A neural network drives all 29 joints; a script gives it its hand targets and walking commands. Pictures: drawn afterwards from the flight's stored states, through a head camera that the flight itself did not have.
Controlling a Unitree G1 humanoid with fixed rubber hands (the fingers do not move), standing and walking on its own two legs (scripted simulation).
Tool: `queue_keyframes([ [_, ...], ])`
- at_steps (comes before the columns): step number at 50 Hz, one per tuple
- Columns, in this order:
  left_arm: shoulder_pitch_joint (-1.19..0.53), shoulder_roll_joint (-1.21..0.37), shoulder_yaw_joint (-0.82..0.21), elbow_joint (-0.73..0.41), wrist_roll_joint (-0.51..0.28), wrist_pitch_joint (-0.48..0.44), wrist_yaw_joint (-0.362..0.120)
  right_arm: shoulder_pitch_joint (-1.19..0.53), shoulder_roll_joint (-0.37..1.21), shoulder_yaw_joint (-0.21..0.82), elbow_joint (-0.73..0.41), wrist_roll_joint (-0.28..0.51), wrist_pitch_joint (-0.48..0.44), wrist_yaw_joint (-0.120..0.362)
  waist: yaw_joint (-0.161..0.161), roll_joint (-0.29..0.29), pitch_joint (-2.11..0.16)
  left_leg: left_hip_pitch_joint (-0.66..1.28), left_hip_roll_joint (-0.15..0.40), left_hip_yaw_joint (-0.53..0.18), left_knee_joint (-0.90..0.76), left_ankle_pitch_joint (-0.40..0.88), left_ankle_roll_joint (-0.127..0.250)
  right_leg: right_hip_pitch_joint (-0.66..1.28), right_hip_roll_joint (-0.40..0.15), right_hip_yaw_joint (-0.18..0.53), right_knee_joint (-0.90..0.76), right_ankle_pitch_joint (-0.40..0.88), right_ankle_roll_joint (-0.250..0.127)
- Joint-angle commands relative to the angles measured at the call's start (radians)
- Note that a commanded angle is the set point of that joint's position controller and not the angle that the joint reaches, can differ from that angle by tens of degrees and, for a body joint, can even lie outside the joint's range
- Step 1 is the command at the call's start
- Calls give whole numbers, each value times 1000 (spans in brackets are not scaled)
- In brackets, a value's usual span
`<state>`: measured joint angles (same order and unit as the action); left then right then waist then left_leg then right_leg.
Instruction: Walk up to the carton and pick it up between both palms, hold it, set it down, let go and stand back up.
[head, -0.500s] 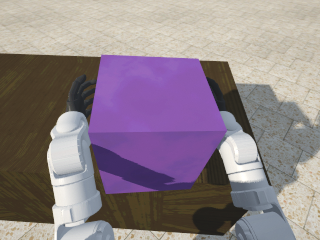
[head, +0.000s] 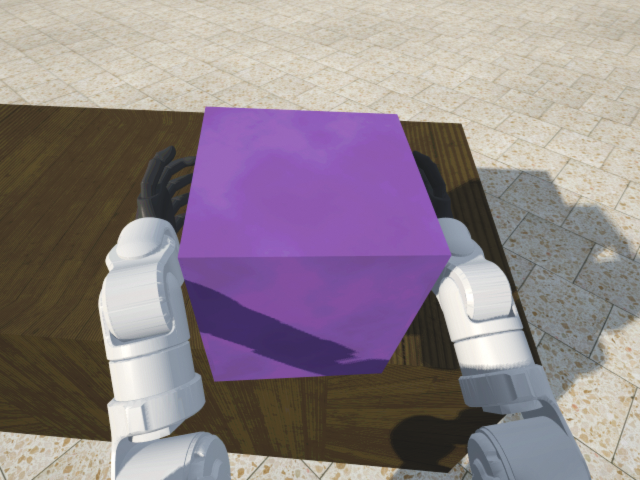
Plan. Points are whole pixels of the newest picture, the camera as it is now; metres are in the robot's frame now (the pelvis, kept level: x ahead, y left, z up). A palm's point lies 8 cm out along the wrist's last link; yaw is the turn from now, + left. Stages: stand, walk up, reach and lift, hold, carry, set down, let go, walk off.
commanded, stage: hold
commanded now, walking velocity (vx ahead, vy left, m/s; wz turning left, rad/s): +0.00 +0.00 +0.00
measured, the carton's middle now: (302, 252) +0.33 +0.00 +0.13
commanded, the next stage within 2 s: none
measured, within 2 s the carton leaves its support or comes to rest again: neither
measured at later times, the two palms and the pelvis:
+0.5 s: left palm (157, 222) +0.34 +0.15 +0.19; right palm (430, 221) +0.35 -0.15 +0.16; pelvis +0.00 +0.00 +0.00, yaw +0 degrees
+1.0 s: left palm (159, 221) +0.34 +0.15 +0.19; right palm (431, 219) +0.35 -0.16 +0.16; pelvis +0.00 +0.00 +0.00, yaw +0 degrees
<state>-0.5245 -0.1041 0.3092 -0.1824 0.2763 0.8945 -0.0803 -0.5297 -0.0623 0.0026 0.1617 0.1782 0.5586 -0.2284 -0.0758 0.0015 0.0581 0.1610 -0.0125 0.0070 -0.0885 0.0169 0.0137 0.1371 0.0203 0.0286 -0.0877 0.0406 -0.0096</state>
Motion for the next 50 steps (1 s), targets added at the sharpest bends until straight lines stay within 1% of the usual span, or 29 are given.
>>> queue_keyframes([
  [1, -442, -309, -385, -74, -148, -20, -115, -577, 360, 310, -265, 82, -60, 59, -1, -7, -365, 22, 10, 6, 19, 186, -10, 171, -8, 7, 78, 227, 70],
  [9, -424, -308, -399, -99, -154, -7, -117, -561, 355, 317, -282, 90, -55, 56, -7, -3, -360, 36, 10, 5, 28, 223, -19, 176, -4, 5, 79, 256, 69],
  [21, -410, -301, -398, -118, -149, 13, -114, -556, 330, 302, -291, 92, -53, 61, -12, 6, -346, 68, 14, 8, 36, 252, -29, 155, 2, 1, 69, 232, 62],
  [34, -422, -300, -383, -98, -140, 9, -109, -570, 325, 289, -275, 84, -59, 67, -6, 1, -343, 69, 18, 10, 29, 224, -23, 142, 1, 1, 63, 196, 60],
  [50, -432, -305, -384, -83, -146, -8, -112, -572, 349, 306, -270, 85, -60, 60, -2, -6, -352, 37, 13, 9, 20, 195, -13, 165, -6, 7, 74, 223, 67],
])
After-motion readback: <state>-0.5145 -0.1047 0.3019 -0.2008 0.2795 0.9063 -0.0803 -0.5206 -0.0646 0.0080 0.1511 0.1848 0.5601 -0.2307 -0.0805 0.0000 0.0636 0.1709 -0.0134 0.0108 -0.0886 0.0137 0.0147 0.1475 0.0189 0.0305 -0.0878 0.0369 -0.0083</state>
